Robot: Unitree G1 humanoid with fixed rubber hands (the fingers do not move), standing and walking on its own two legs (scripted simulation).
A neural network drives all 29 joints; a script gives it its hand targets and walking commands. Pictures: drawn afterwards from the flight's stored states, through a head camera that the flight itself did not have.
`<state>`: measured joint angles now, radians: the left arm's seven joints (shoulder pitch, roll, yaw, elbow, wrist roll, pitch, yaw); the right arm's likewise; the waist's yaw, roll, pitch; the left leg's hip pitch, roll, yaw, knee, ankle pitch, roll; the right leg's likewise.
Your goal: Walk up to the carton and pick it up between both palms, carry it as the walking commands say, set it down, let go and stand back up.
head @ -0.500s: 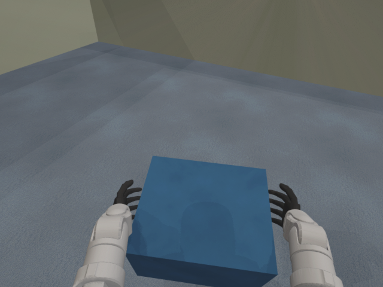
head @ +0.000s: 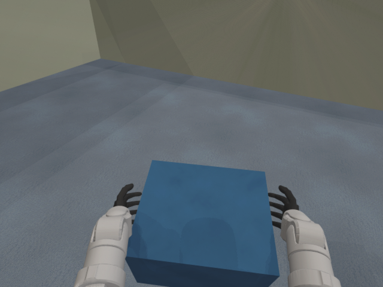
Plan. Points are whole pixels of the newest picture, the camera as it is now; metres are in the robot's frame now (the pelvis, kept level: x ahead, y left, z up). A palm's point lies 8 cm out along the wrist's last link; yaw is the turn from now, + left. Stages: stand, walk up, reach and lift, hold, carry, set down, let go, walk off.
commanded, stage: reach and lift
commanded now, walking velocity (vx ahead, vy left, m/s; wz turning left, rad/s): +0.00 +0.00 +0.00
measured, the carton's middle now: (201, 226) +0.32 -0.02 -0.03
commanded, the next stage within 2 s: hold in 0.80 s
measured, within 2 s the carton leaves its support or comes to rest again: neither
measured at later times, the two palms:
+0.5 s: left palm (121, 215) +0.30 +0.17 +0.04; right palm (289, 214) +0.30 -0.21 +0.06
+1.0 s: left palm (118, 222) +0.28 +0.17 +0.04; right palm (288, 220) +0.28 -0.20 +0.05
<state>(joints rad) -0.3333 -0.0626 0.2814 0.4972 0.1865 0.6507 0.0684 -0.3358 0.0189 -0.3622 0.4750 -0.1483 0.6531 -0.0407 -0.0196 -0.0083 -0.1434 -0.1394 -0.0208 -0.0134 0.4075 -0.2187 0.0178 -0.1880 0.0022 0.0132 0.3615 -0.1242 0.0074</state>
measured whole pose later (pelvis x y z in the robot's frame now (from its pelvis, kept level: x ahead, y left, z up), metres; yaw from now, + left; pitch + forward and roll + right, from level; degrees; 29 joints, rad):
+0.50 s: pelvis +0.01 -0.01 +0.00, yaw +0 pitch -3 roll +0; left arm -0.30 -0.07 0.28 0.46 0.22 0.67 0.05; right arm -0.34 0.02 -0.35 0.47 -0.15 0.65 -0.04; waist -0.02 -0.01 -0.14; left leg -0.10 -0.02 -0.01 0.36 -0.20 0.02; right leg -0.17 0.00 0.01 0.34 -0.12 0.00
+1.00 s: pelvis +0.00 -0.01 +0.00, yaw +0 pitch -4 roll +0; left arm -0.24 -0.07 0.28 0.41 0.22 0.69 0.04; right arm -0.30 0.03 -0.32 0.46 -0.15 0.65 -0.04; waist -0.02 -0.01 -0.15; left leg -0.08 -0.02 -0.01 0.34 -0.19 0.02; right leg -0.14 0.00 0.01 0.33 -0.12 0.00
